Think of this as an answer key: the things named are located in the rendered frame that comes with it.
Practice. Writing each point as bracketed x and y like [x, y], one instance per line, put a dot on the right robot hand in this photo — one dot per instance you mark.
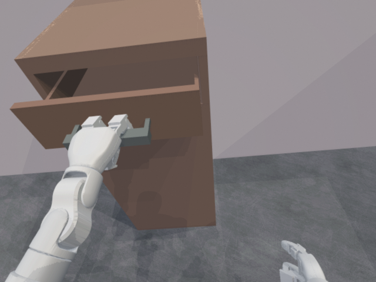
[308, 266]

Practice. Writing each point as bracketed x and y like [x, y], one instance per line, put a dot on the left robot hand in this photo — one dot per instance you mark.
[96, 145]

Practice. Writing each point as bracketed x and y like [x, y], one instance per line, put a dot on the drawer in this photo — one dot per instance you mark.
[166, 91]

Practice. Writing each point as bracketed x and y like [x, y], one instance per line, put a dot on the handle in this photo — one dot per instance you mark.
[131, 137]

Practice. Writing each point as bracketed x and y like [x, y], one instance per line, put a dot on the cabinet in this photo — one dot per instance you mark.
[169, 183]

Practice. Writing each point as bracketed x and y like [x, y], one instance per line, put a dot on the left robot forearm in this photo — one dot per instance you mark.
[63, 229]

